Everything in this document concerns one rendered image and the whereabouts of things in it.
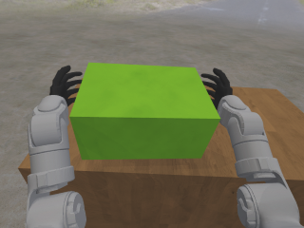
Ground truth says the left robot forearm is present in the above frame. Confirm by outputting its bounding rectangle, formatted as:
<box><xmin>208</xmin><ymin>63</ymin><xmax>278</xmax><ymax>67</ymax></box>
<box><xmin>25</xmin><ymin>95</ymin><xmax>75</xmax><ymax>228</ymax></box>

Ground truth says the pedestal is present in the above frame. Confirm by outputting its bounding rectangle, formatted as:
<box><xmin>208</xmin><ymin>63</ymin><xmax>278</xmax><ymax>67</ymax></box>
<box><xmin>18</xmin><ymin>78</ymin><xmax>304</xmax><ymax>228</ymax></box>

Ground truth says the robot right hand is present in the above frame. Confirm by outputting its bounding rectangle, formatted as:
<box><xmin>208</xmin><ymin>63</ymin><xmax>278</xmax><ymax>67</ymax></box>
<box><xmin>200</xmin><ymin>67</ymin><xmax>233</xmax><ymax>110</ymax></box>

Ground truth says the right robot upper arm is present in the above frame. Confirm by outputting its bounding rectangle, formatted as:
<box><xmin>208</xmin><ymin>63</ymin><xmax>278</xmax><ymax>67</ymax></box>
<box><xmin>237</xmin><ymin>182</ymin><xmax>304</xmax><ymax>228</ymax></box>

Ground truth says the right robot forearm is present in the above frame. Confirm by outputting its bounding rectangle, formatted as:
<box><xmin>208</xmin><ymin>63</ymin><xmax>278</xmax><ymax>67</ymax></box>
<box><xmin>217</xmin><ymin>95</ymin><xmax>300</xmax><ymax>222</ymax></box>

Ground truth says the carton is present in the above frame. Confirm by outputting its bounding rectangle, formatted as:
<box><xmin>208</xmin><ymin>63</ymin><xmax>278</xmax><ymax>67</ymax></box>
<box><xmin>69</xmin><ymin>63</ymin><xmax>220</xmax><ymax>160</ymax></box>

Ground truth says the robot left hand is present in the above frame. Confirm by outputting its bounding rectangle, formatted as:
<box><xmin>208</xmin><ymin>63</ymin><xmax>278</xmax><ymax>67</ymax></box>
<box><xmin>49</xmin><ymin>65</ymin><xmax>83</xmax><ymax>106</ymax></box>

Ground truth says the left robot upper arm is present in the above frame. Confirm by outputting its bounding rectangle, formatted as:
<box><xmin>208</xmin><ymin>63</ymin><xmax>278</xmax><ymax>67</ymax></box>
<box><xmin>26</xmin><ymin>191</ymin><xmax>86</xmax><ymax>228</ymax></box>

